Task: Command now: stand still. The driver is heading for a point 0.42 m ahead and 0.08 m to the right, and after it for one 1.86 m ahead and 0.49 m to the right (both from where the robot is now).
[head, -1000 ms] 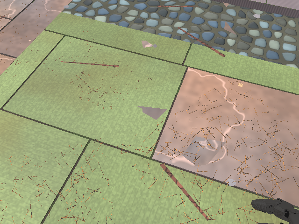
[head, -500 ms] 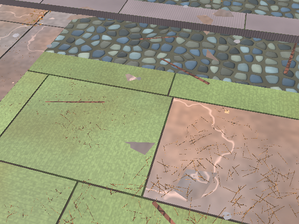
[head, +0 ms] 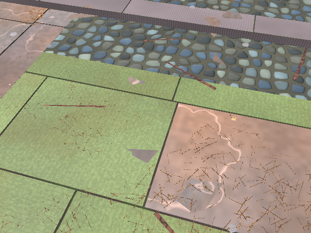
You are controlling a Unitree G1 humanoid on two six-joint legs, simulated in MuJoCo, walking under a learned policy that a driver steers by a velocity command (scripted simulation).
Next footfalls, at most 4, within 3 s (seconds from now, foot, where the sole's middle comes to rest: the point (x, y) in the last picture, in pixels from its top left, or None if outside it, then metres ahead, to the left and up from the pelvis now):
0.72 right None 0.20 -0.09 -0.77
1.08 left None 0.26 0.17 -0.78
1.54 right None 0.48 -0.06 -0.78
1.98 left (128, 224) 0.55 0.15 -0.78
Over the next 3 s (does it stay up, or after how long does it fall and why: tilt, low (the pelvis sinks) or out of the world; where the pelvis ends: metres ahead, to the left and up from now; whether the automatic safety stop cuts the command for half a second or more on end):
stays up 0.44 0.04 0.00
